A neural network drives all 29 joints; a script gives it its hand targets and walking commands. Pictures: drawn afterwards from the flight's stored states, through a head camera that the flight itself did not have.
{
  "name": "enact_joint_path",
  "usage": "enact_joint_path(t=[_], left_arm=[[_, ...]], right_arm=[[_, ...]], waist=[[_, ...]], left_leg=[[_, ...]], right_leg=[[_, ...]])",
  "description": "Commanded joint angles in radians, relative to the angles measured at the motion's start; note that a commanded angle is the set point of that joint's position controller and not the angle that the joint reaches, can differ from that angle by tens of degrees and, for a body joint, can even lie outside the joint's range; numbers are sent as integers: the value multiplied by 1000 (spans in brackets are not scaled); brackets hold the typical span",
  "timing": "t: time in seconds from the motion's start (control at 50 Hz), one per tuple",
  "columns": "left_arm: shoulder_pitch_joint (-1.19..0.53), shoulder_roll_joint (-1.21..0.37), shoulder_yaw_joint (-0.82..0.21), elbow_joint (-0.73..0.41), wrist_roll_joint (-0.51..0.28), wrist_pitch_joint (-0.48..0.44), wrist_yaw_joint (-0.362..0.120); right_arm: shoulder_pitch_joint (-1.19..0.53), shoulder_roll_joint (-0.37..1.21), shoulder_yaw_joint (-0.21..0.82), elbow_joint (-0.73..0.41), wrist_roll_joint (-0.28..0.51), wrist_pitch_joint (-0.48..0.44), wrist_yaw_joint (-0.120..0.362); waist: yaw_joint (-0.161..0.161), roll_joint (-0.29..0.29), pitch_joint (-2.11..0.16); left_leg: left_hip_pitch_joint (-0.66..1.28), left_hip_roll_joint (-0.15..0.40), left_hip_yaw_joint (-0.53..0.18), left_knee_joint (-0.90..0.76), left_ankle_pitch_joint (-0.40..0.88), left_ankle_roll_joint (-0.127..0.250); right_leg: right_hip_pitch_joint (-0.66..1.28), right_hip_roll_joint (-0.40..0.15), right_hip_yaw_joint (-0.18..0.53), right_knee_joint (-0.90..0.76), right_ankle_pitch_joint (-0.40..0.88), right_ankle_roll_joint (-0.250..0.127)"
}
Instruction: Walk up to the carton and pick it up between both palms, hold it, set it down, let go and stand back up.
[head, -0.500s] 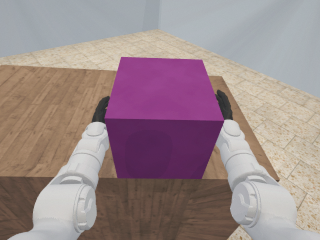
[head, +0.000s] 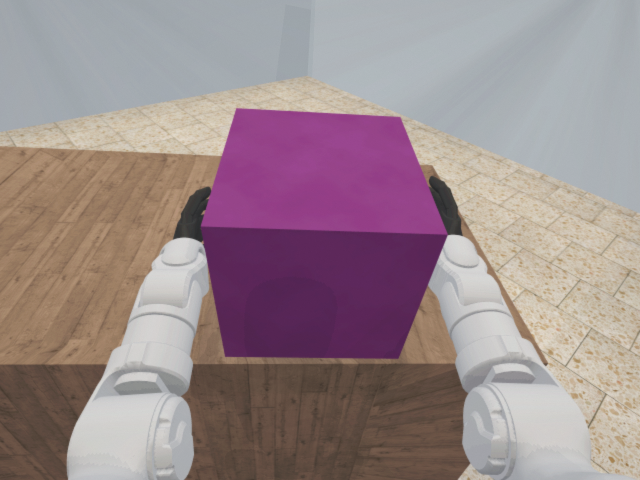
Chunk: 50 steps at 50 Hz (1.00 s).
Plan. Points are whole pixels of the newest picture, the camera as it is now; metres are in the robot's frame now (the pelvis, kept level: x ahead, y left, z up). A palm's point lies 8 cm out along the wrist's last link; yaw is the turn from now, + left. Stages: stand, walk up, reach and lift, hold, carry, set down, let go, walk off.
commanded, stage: reach and lift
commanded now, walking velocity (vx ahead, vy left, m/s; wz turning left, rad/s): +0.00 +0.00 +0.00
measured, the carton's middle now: (316, 231) +0.43 +0.03 +0.14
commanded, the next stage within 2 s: hold in 1.44 s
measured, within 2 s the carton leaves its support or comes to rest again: neither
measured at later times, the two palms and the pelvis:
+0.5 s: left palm (192, 233) +0.38 +0.19 +0.17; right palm (455, 229) +0.39 -0.14 +0.20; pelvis +0.00 +0.00 +0.00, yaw +0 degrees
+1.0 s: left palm (191, 229) +0.37 +0.19 +0.18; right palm (459, 229) +0.39 -0.14 +0.20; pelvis +0.00 +0.00 +0.00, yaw +0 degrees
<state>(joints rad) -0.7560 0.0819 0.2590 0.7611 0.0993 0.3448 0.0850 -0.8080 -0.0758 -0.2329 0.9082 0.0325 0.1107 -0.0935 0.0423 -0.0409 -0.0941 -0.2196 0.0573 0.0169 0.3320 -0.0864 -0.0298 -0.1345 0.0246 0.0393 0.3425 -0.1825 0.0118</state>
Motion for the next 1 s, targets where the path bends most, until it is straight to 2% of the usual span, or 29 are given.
enact_joint_path(t=[0.0,0.04,0.06,0.18,0.24,0.32,0.44,0.54,0.6,0.62,0.68,0.74,0.78,0.84,0.9,0.94,0.98], left_arm=[[-741,-645,-330,-374,-27,-43,-203],[-750,-637,-311,-350,-13,-23,-208],[-745,-639,-314,-350,-16,-13,-209],[-782,-636,-284,-338,-6,12,-218],[-809,-655,-324,-406,-35,11,-206],[-789,-661,-341,-430,-46,23,-191],[-701,-590,-273,-373,17,78,-218],[-750,-626,-347,-501,-35,80,-218],[-749,-652,-398,-564,-74,80,-203],[-751,-641,-398,-573,-73,81,-201],[-677,-606,-368,-536,-35,111,-209],[-630,-556,-288,-460,27,149,-233],[-637,-542,-268,-452,44,162,-245],[-699,-568,-310,-505,7,159,-246],[-747,-622,-397,-594,-56,142,-225],[-743,-634,-412,-600,-68,139,-213],[-737,-619,-401,-588,-57,142,-210]], right_arm=[[-698,621,388,-243,79,-7,85],[-711,621,378,-226,77,7,87],[-714,616,371,-230,78,12,86],[-766,618,357,-233,73,26,98],[-793,640,393,-294,100,21,97],[-800,642,428,-334,128,31,93],[-703,582,402,-244,112,79,86],[-748,602,449,-366,153,72,75],[-777,618,496,-471,185,68,66],[-768,620,501,-474,190,74,63],[-702,588,495,-432,182,101,57],[-652,544,453,-331,157,133,61],[-663,533,428,-312,143,138,68],[-725,557,445,-378,160,123,68],[-800,596,496,-510,197,97,63],[-810,606,511,-542,206,97,59],[-785,597,505,-509,200,108,58]], waist=[[-94,27,-438],[-89,19,-401],[-99,20,-395],[-96,9,-365],[-95,19,-434],[-92,21,-467],[-101,2,-325],[-120,25,-447],[-119,33,-539],[-119,33,-538],[-124,25,-440],[-117,7,-316],[-116,4,-292],[-123,4,-349],[-128,24,-486],[-126,26,-512],[-125,28,-481]], left_leg=[[314,-99,49,-26,162,10],[301,-99,50,-43,92,20],[305,-98,49,-46,86,20],[282,-98,48,-66,5,33],[304,-100,42,-48,54,30],[328,-101,33,-29,98,29],[301,-102,39,-60,27,42],[341,-105,31,-28,121,27],[374,-106,20,6,205,18],[377,-107,18,8,205,19],[358,-107,18,-7,165,24],[331,-100,28,-50,54,39],[318,-98,35,-67,16,45],[324,-99,35,-56,36,40],[374,-98,26,-16,135,27],[383,-100,20,-4,161,25],[378,-100,19,-9,143,26]], right_leg=[[107,13,-68,-96,206,32],[86,9,-66,-108,133,32],[81,9,-66,-110,126,32],[47,9,-67,-115,41,29],[68,13,-67,-103,101,34],[70,18,-67,-100,148,41],[61,8,-68,-118,85,45],[106,14,-71,-93,190,50],[126,22,-71,-76,285,55],[121,22,-69,-77,290,57],[109,19,-70,-89,255,59],[75,9,-71,-114,120,54],[64,5,-74,-118,68,49],[79,8,-76,-110,93,50],[98,19,-80,-88,196,53],[97,24,-79,-86,221,55],[82,22,-77,-93,202,55]])
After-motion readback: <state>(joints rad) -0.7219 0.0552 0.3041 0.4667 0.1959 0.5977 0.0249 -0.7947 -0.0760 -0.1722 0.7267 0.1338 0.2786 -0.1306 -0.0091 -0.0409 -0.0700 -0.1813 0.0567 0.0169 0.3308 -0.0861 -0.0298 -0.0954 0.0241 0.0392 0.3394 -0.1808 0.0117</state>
